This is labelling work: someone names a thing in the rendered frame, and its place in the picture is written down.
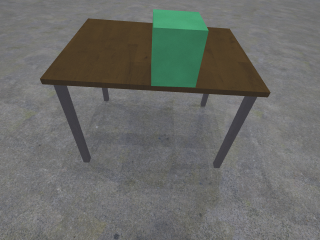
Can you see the carton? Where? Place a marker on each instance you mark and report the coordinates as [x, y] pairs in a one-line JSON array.
[[178, 44]]

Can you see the table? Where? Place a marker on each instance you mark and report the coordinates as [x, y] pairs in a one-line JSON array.
[[118, 55]]

